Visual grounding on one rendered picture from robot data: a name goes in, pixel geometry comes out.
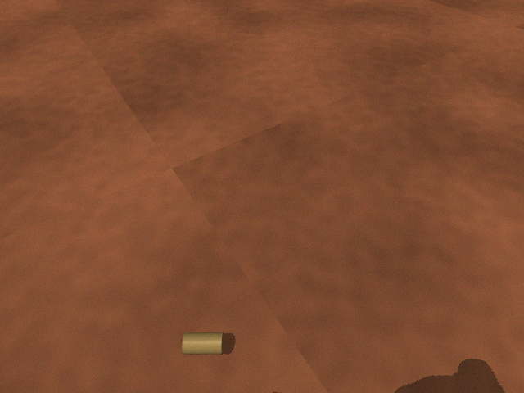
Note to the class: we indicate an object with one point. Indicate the can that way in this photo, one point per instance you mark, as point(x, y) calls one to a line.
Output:
point(203, 343)

